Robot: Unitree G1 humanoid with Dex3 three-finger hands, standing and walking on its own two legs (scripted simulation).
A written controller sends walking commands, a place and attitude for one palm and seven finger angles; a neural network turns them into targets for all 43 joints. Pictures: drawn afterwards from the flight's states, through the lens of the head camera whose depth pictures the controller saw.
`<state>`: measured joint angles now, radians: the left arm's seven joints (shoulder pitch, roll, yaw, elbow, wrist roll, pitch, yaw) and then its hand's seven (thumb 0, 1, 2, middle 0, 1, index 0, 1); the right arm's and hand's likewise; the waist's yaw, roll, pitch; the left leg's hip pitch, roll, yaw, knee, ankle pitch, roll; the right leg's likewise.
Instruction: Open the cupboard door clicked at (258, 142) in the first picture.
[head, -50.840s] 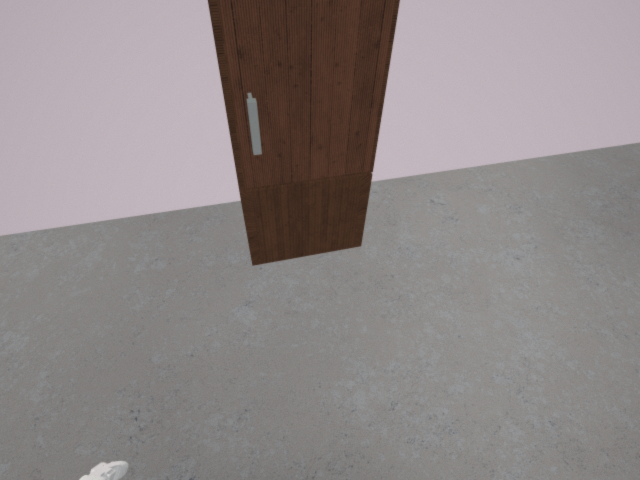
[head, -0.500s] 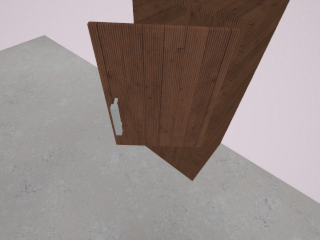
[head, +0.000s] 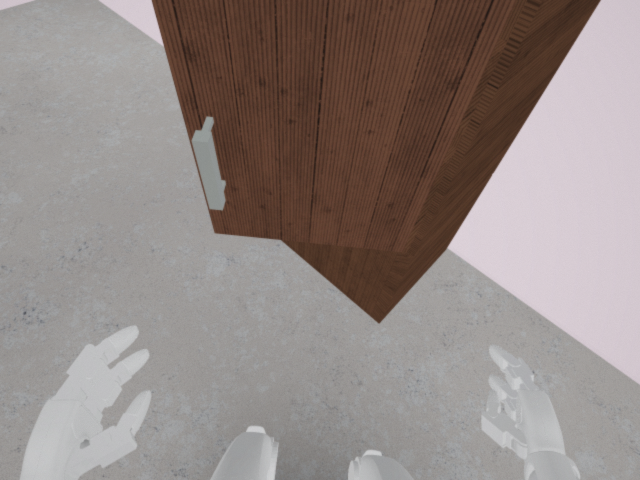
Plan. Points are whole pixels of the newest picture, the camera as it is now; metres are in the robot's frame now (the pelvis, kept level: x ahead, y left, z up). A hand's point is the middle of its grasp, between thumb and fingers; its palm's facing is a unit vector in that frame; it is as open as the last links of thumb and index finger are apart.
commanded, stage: raise the hand with hooked fingers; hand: left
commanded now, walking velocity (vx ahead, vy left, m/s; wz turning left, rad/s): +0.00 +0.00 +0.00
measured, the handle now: (213, 165) +0.58 +0.23 -0.01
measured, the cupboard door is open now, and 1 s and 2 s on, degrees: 39 39 39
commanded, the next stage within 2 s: move the hooked fingers beside the handle in 1.70 s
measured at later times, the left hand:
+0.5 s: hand (85, 377) +0.21 +0.28 +0.02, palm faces +0.09 -1.00 -0.04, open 11.5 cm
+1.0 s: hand (56, 362) +0.23 +0.33 +0.00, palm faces +0.03 -1.00 -0.03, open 13.9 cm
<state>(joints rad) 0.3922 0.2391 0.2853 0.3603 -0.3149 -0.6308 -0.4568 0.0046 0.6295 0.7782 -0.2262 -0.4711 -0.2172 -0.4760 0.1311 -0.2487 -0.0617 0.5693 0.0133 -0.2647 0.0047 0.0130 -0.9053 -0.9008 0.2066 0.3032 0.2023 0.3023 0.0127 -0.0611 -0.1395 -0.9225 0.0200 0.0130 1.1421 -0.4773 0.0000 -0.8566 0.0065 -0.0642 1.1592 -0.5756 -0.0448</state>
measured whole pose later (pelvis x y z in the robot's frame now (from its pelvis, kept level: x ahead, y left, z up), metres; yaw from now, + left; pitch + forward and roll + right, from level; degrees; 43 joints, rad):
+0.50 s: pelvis -0.02 +0.01 -0.02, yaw -1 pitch +19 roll -3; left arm 0.27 0.31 0.43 0.23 -0.42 -0.45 -0.48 0.00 0.05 0.53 -0.27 -0.84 -0.26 -0.85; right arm 0.25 -0.25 -0.04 0.61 0.03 -0.24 -0.06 0.02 -0.90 -0.90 0.21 0.30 0.20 0.30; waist 0.00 0.02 -0.16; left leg -1.10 0.04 -0.01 1.27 -0.51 0.02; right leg -1.01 0.02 -0.08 1.24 -0.57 -0.03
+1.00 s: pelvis -0.03 +0.06 -0.02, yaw -1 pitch +19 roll -6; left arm 0.13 0.38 0.37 0.29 -0.34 -0.35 -0.45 -0.01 -0.47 0.31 -0.30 -1.17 -0.29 -1.18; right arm 0.23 -0.26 0.05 0.51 0.02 -0.22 -0.06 0.01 -0.90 -0.90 0.21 0.30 0.21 0.30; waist 0.00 0.01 -0.16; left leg -1.11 0.00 0.00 1.28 -0.50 0.08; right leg -0.99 -0.01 -0.07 1.21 -0.54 0.02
